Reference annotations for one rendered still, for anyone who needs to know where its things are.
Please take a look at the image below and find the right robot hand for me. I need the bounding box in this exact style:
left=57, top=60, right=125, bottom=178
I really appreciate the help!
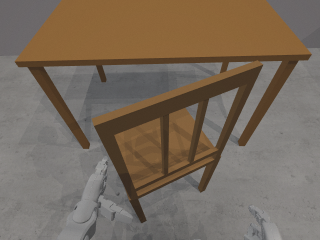
left=244, top=205, right=283, bottom=240

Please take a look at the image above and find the left robot forearm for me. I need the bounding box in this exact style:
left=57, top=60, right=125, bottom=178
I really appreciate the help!
left=56, top=200, right=99, bottom=240

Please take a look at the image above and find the left robot hand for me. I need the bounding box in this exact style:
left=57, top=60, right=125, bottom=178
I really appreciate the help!
left=80, top=156, right=133, bottom=224

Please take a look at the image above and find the table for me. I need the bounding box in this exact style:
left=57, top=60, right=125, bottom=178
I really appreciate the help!
left=14, top=0, right=312, bottom=149

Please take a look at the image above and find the chair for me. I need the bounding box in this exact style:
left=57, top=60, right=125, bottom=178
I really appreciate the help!
left=92, top=60, right=263, bottom=223

